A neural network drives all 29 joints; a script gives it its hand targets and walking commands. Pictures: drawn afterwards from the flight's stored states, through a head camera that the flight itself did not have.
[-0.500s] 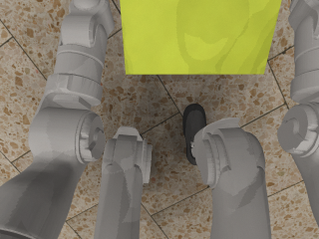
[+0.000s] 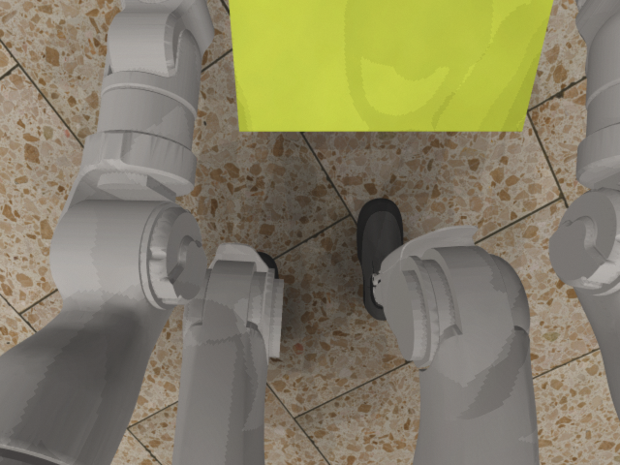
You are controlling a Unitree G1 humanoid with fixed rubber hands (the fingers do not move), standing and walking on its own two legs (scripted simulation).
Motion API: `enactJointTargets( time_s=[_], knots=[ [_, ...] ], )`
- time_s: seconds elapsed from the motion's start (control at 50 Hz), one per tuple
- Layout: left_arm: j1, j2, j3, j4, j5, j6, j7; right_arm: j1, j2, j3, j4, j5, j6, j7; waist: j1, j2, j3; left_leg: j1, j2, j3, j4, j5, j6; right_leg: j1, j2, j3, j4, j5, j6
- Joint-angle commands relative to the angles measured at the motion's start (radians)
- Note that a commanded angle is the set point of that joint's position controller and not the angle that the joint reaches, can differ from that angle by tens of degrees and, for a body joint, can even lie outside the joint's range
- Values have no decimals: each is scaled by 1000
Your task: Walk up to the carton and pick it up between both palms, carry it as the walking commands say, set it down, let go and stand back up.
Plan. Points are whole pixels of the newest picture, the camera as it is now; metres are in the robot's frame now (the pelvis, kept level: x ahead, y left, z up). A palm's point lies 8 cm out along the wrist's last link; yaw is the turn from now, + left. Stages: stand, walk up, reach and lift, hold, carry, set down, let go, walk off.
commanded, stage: set down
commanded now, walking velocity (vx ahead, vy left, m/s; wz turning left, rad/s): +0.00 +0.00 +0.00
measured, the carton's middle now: out of the picture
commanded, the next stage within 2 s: none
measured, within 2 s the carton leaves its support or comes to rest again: rests again in 0.42 s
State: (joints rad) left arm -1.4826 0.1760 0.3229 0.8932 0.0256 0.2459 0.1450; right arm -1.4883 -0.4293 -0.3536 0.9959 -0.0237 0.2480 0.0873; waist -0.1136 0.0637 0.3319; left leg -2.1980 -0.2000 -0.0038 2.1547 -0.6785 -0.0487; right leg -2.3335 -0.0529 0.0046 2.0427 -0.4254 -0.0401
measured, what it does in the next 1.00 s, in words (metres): stands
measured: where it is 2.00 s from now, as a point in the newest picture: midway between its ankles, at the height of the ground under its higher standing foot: (317, 302)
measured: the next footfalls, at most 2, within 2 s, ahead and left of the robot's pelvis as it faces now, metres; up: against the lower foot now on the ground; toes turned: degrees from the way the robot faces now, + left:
none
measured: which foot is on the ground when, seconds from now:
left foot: down 0.00-1.00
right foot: down 0.00-1.00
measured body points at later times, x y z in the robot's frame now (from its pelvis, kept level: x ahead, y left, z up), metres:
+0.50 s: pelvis +0.01 +0.00 -0.01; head +0.39 -0.06 +0.21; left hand +0.58 +0.05 -0.20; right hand +0.53 -0.29 -0.20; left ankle +0.08 +0.11 -0.36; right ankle +0.14 -0.12 -0.36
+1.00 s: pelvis +0.00 +0.00 -0.02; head +0.38 -0.06 +0.21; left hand +0.58 +0.06 -0.20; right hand +0.53 -0.30 -0.20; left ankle +0.08 +0.11 -0.36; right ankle +0.14 -0.12 -0.36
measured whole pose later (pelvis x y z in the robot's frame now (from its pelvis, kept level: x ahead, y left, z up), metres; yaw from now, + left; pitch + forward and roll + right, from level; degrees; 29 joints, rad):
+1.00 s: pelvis +0.00 +0.00 -0.02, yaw +1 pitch +37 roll +2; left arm -1.49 0.23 0.23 0.96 -0.04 0.18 0.13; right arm -1.50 -0.44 -0.34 1.07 0.01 0.17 0.10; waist -0.12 0.07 0.43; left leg -2.18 -0.18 0.01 2.23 -0.69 -0.04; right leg -2.31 -0.08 0.00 2.13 -0.46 -0.05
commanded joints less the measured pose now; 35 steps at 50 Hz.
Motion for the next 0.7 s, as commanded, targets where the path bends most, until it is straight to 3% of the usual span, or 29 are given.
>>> enactJointTargets(
  time_s=[0.0, 0.38, 0.48, 0.68],
  knots=[
    [-457, -808, -331, -47, -73, -5, -245, -384, 766, 270, -35, 77, 1, 240, -83, 75, -991, 161, 35, 41, -218, 202, 34, 788, 66, 29, -70, 286, -12],
    [-354, -810, -335, -35, -49, -9, -249, -278, 769, 266, 2, 60, -1, 249, -95, 87, -925, 181, 33, 34, -193, 254, 27, 742, 65, 28, -41, 318, -9],
    [-402, -811, -385, -77, -91, -31, -246, -314, 746, 291, -36, 76, -24, 237, -125, 95, -966, 201, 29, 33, -173, 286, 21, 767, 61, 26, -22, 360, -11],
    [-431, -758, -381, -48, -103, -34, -241, -330, 717, 283, -3, 77, -25, 232, -123, 84, -920, 195, 33, 36, -163, 216, 27, 745, 56, 20, -14, 287, -6]
  ],
)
